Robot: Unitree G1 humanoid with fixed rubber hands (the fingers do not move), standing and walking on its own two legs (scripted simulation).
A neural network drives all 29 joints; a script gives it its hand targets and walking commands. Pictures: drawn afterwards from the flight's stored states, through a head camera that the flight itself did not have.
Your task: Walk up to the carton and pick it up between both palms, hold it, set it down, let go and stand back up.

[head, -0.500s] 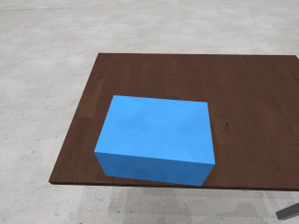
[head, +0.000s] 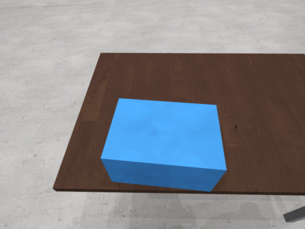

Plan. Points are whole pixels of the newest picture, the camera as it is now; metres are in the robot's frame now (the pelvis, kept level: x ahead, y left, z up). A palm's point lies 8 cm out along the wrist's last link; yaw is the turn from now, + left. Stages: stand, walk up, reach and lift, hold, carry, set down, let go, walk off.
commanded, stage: walk up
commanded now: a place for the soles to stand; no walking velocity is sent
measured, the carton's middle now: (163, 143) +0.36 -0.01 -0.04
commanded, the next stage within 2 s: none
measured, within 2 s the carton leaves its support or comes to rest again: neither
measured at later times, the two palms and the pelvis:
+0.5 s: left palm out of the picture +0.04 +0.28 -0.15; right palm out of the picture +0.02 -0.28 -0.15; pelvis -0.07 +0.00 -0.03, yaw -1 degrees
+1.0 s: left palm out of the picture -0.13 +0.28 -0.16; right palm out of the picture -0.24 -0.22 -0.12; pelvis -0.21 +0.03 -0.01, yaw -4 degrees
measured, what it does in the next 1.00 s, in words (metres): walks backwards: left foot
